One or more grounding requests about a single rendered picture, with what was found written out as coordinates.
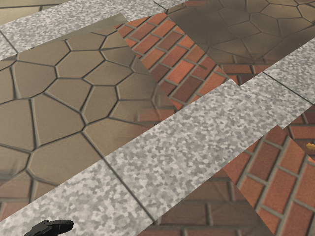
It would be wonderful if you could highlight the robot left hand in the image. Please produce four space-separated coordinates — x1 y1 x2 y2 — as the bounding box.
24 219 74 236

